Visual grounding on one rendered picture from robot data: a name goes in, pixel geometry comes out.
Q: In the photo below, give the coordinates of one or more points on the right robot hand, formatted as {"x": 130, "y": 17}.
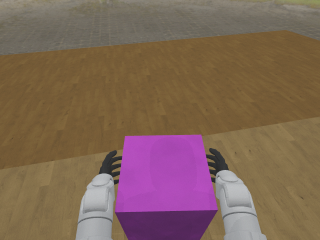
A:
{"x": 219, "y": 164}

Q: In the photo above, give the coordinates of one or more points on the robot right forearm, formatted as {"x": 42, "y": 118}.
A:
{"x": 237, "y": 208}

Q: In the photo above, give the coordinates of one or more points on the robot left forearm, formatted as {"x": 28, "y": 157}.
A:
{"x": 96, "y": 209}

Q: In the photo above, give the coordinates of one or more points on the carton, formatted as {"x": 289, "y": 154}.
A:
{"x": 165, "y": 191}

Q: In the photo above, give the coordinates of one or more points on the left robot hand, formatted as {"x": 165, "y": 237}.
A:
{"x": 107, "y": 166}

